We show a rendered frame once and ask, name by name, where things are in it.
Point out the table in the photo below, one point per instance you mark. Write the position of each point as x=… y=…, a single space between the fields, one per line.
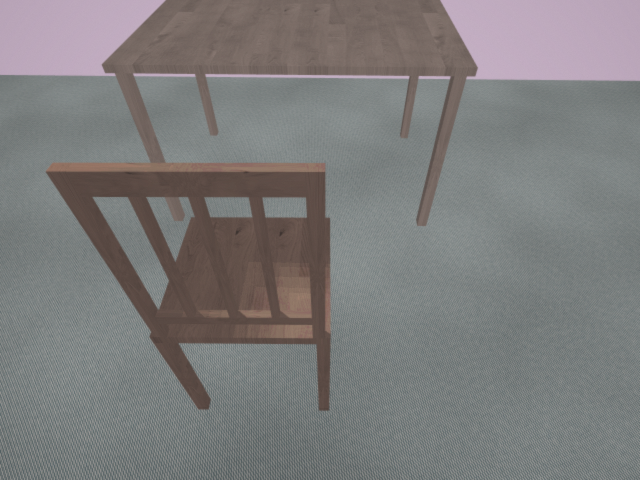
x=297 y=37

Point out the chair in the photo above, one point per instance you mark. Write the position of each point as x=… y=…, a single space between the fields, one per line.
x=236 y=280

